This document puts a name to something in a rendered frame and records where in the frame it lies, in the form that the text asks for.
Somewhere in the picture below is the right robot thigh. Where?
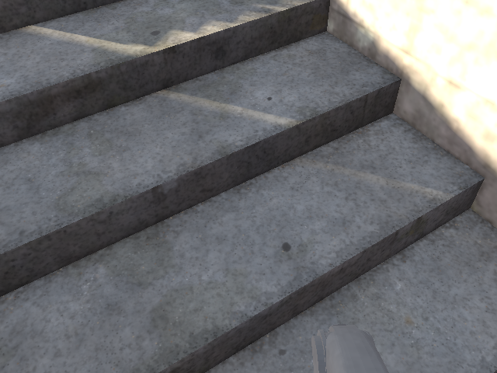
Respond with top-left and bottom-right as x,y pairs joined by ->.
311,325 -> 389,373

